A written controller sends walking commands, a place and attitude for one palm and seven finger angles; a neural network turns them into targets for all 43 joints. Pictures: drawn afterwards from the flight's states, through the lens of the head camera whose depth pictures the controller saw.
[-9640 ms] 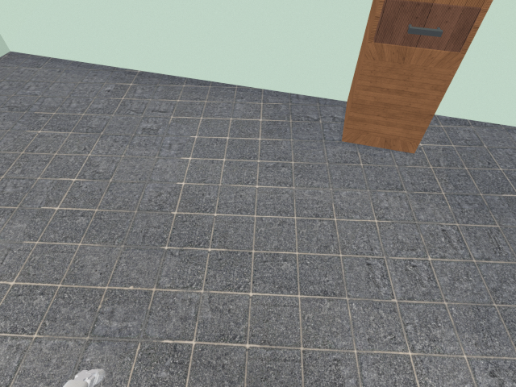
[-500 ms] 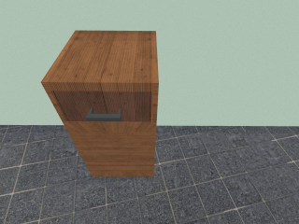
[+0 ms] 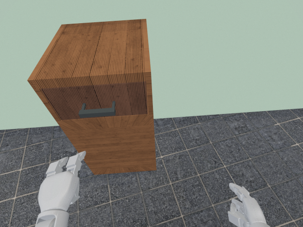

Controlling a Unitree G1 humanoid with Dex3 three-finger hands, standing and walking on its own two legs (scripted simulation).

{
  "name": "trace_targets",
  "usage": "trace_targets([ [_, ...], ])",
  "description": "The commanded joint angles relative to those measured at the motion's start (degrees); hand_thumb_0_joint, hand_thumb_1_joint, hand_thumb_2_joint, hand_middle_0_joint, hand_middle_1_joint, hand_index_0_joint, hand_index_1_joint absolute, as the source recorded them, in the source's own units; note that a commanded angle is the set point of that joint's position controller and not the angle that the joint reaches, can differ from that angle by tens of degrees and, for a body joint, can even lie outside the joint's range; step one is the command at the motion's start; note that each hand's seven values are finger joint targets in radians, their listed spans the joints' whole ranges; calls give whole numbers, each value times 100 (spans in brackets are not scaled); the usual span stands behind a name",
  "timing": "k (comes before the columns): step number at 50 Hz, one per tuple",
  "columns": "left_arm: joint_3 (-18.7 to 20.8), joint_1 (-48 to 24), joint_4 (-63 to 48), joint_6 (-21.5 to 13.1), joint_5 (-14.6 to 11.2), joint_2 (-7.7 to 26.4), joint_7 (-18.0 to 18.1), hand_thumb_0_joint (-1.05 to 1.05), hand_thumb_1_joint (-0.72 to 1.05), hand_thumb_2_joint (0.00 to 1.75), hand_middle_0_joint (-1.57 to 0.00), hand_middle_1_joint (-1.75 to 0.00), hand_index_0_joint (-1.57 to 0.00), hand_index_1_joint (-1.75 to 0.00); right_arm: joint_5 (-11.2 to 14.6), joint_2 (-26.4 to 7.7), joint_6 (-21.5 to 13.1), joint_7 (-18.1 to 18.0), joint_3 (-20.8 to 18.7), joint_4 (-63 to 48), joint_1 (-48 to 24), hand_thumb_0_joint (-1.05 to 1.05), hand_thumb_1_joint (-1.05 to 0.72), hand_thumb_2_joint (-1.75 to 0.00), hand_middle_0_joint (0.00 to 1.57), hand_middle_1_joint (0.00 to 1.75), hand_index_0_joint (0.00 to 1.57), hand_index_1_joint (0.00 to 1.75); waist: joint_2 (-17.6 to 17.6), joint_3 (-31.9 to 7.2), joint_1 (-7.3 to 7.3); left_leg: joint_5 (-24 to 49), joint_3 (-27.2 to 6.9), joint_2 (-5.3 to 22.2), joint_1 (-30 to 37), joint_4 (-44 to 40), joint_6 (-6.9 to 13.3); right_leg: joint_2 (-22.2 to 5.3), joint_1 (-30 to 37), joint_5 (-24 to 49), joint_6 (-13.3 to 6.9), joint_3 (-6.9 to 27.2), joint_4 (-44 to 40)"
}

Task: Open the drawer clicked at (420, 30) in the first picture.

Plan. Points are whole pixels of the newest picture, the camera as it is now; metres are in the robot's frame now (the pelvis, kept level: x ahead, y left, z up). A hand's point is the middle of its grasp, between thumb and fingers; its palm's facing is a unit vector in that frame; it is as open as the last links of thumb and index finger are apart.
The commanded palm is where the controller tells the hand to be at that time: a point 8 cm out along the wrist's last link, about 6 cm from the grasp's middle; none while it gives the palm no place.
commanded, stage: raise the hand with hooked fingers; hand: left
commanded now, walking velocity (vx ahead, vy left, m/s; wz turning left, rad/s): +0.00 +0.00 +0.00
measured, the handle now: (98, 108) +0.54 +0.25 -0.05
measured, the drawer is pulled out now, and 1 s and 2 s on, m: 0.00 0.00 0.00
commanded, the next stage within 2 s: move the hooked fingers above the handle in 1.60 s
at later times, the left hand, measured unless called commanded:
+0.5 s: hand (74, 179) +0.24 +0.22 +0.01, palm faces -0.04 -0.09 -1.00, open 10.9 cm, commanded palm +0.21 +0.23 +0.06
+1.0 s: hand (63, 150) +0.29 +0.24 +0.07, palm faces +0.09 -0.07 -0.99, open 13.5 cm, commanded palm +0.26 +0.25 +0.13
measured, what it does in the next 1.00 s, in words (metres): stands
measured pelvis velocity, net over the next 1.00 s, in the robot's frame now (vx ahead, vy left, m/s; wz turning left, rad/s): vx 0.02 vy -0.01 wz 0.05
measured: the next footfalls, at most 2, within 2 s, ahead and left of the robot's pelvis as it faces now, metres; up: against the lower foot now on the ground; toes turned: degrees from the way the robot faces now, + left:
none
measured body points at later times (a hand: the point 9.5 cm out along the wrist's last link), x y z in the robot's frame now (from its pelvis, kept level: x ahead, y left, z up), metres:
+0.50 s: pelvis +0.02 -0.04 +0.00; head +0.07 -0.06 +0.45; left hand +0.23 +0.23 +0.06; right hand +0.23 -0.22 -0.11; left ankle -0.02 +0.08 -0.71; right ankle +0.03 -0.10 -0.71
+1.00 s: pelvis +0.02 -0.01 +0.01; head +0.04 -0.04 +0.46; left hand +0.28 +0.25 +0.12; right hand +0.24 -0.21 -0.08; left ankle -0.02 +0.08 -0.71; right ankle +0.03 -0.10 -0.71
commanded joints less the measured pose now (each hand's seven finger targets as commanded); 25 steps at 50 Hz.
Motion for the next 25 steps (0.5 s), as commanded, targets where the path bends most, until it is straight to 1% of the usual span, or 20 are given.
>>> trace_targets([
  [1,473,1287,-588,-411,1159,632,572,0,53,74,-23,-54,-23,-54,7,-474,299,196,-159,-1420,-1017,0,-90,-90,20,30,20,30,-514,-542,782,994,-765,-32,-621,-162,-350,118,462,78,-421,404,-263],
  [2,585,974,-769,-408,1318,741,753,0,50,73,-23,-55,-23,-55,-34,-439,371,216,-172,-1460,-993,0,-90,-90,20,30,20,30,-440,-685,742,1037,-792,-43,-596,-5,-322,115,327,184,-406,474,-184],
  [3,744,481,-904,-365,1354,863,914,0,48,72,-23,-57,-23,-57,-44,-412,456,190,-214,-1373,-920,0,-90,-90,20,30,20,30,-531,-824,646,895,-846,-58,-699,134,-280,113,198,90,-369,541,-112],
  [4,726,-43,-1184,-318,1363,883,1044,0,46,71,-23,-58,-23,-58,-90,-397,489,148,-256,-1419,-879,0,-90,-90,20,30,20,30,-442,-1101,545,814,-884,-63,-627,280,-224,72,82,72,-335,675,-80],
  [6,739,-871,-1485,-299,1351,1056,1215,0,41,69,-24,-62,-24,-62,-109,-364,493,66,-276,-1368,-807,0,-90,-90,20,30,20,30,-115,-1445,302,847,-975,-52,-300,619,-188,19,-281,136,-307,853,5],
  [7,716,-1188,-1631,-302,1321,1122,1254,0,39,68,-24,-63,-24,-63,-116,-351,492,20,-260,-1368,-834,0,-90,-90,20,30,20,30,42,-1574,222,852,-987,-63,-194,742,-165,-7,-345,172,-286,850,24],
  [8,696,-1768,-1860,-311,1289,1261,1272,0,36,67,-24,-64,-24,-64,-140,-333,508,-46,-225,-1294,-855,0,-90,-90,20,30,20,30,38,-1530,68,772,-1034,-78,-171,863,-142,-1,-481,63,-258,904,4],
  [10,529,-1811,-1622,-270,1169,1235,1165,0,32,65,-24,-68,-24,-68,-119,-335,475,-133,-182,-1237,-881,0,-90,-90,20,30,20,30,212,-1444,-23,637,-948,-99,-145,880,-126,-6,-461,-16,-231,778,-75],
  [11,460,-1833,-1618,-224,1099,1240,1075,0,29,64,-24,-69,-24,-69,-111,-338,473,-164,-156,-1226,-913,0,-90,-90,20,30,20,30,388,-1463,-6,709,-905,-103,-105,827,-119,-4,-306,142,-227,685,-104],
  [12,425,-1812,-1546,-125,1028,1283,958,0,27,63,-25,-70,-25,-70,-115,-328,481,-193,-117,-1206,-911,0,-90,-90,20,30,20,30,366,-1520,14,804,-861,-116,-98,751,-112,-8,-42,337,-210,634,-165],
  [13,435,-1831,-1521,-4,946,1268,845,0,25,62,-25,-72,-25,-72,-105,-315,512,-226,-85,-1183,-966,0,-90,-90,20,30,20,30,251,-1549,7,894,-867,-136,-176,688,-86,18,270,586,-191,622,-209],
  [14,359,-1672,-1364,116,894,1219,701,0,22,61,-25,-74,-25,-74,-86,-302,515,-242,-66,-1169,-970,0,-90,-90,20,30,20,30,165,-1456,29,974,-828,-137,-212,590,-92,-3,511,804,-161,603,-293],
  [15,342,-1442,-1279,236,808,1194,542,0,20,60,-25,-75,-25,-75,-61,-294,534,-257,-35,-1186,-996,0,-90,-90,20,30,20,30,56,-1387,99,1061,-817,-128,-250,441,-96,-9,810,1020,-147,588,-387],
  [17,350,-1057,-1044,433,620,1180,198,0,15,58,-25,-78,-25,-78,9,-274,557,-302,38,-1188,-1017,0,-90,-90,20,30,20,30,-465,-1231,199,1161,-789,-117,-399,159,-108,-38,1361,1390,-86,619,-577],
  [18,397,-958,-768,485,510,1183,25,0,13,57,-25,-80,-25,-80,42,-275,575,-324,106,-1146,-1064,0,-90,-90,20,30,20,30,-722,-942,207,892,-821,-105,-584,15,-121,-93,1444,1159,-58,745,-743],
  [19,375,-841,-756,460,489,1176,-118,0,11,56,-26,-81,-26,-81,56,-270,554,-340,117,-1147,-1032,0,-90,-90,20,30,20,30,-789,-748,279,905,-793,-107,-591,-119,-133,-108,1559,1181,-37,780,-839],
  [21,669,-600,-966,325,503,1457,-258,0,6,54,-26,-84,-26,-84,41,-273,500,-335,130,-1123,-960,0,-90,-90,20,30,20,30,-512,-1041,457,1371,-769,-98,-436,-270,-148,-143,2064,1968,-49,737,-737],
  [23,807,-655,-1121,178,544,1505,-275,0,1,52,-26,-87,-26,-87,-16,-286,475,-314,128,-1063,-945,0,-90,-90,20,30,20,30,-541,-1122,498,1574,-798,-99,-383,-354,-148,-167,2278,2476,-52,729,-678],
  [24,869,-721,-1223,75,561,1543,-242,0,-1,51,-27,-88,-27,-88,-18,-282,467,-299,82,-1040,-896,0,-90,-90,20,30,20,30,-500,-1172,491,1602,-789,-110,-353,-379,-154,-183,2298,2564,-41,719,-668],
  [25,865,-677,-1257,-8,567,1473,-204,0,-3,50,-27,-90,-27,-90,-26,-278,450,-280,51,-1016,-858,0,-90,-90,20,30,20,30,-471,-1204,482,1631,-800,-118,-319,-391,-154,-179,2292,2589,-46,685,-664],
])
